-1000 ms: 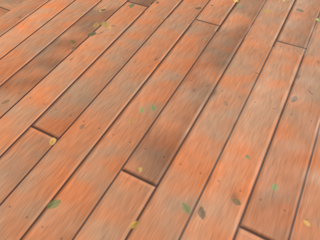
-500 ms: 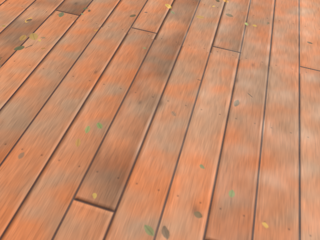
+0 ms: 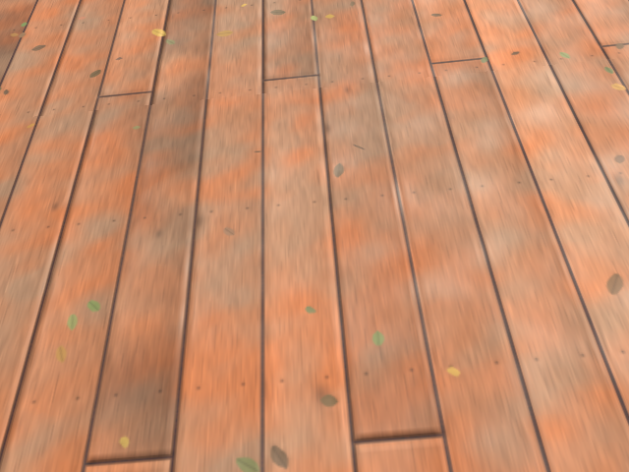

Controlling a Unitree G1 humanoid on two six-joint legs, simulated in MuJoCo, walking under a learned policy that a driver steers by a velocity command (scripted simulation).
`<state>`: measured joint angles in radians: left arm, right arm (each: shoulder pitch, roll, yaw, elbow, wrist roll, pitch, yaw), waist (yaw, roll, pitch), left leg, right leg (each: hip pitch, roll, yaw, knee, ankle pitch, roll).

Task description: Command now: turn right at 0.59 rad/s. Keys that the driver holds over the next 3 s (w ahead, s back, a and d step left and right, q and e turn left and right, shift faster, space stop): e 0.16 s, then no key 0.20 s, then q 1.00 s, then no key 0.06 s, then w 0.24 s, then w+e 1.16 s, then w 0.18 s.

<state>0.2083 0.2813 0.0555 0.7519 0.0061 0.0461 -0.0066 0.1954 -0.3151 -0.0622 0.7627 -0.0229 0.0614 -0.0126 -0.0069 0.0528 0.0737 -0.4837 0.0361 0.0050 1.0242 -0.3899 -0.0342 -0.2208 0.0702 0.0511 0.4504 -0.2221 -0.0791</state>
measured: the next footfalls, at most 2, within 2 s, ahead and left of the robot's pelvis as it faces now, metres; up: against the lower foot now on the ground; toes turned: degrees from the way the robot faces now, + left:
left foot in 0.40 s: +0.06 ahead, +0.11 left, +0.00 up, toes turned -12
right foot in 0.70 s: -0.01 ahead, -0.09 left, +0.00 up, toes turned +2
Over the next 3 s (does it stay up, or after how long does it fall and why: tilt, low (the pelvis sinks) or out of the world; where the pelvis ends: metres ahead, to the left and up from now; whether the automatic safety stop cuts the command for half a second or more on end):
stays up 0.66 0.18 -0.01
